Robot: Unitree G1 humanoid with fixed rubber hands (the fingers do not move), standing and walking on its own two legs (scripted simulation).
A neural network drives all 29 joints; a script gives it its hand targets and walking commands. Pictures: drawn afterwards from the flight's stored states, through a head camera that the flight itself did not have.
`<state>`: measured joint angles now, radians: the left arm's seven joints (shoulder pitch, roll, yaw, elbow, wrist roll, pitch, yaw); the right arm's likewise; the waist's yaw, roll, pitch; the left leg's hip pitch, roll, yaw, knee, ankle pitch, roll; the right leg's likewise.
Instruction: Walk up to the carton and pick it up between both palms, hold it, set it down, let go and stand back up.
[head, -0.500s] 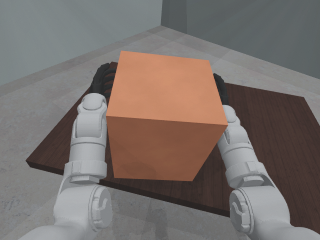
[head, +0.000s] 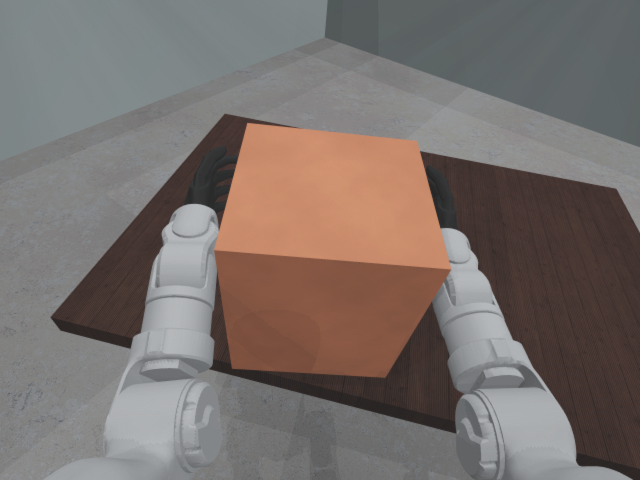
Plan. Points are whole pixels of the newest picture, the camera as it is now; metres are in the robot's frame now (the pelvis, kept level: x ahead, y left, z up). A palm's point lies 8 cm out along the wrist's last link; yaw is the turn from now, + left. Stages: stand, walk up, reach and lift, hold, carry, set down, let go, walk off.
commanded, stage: set down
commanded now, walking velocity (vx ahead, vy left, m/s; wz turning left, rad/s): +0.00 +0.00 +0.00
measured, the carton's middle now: (321, 259) +0.35 -0.01 +0.10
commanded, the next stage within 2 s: none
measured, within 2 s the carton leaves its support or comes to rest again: rests again in 0.94 s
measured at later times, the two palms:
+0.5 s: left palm (205, 225) +0.39 +0.14 +0.12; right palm (432, 242) +0.37 -0.17 +0.11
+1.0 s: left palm (206, 239) +0.39 +0.14 +0.09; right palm (427, 257) +0.36 -0.16 +0.09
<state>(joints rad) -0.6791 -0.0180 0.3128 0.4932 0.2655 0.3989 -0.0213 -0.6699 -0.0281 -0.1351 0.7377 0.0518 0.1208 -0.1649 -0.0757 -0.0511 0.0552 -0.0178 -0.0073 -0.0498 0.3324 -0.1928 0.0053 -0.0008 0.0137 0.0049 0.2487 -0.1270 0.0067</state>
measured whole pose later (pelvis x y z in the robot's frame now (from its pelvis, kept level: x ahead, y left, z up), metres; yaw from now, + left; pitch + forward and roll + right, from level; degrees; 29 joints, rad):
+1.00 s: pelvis +0.00 +0.00 +0.00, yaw -1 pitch -4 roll -1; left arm -0.60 -0.05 0.30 0.60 0.26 0.22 0.00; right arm -0.56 0.02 -0.23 0.75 -0.07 -0.01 -0.13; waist -0.04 -0.04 0.05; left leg -0.07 -0.01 -0.03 0.32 -0.19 0.01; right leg -0.06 0.01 -0.01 0.23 -0.11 0.01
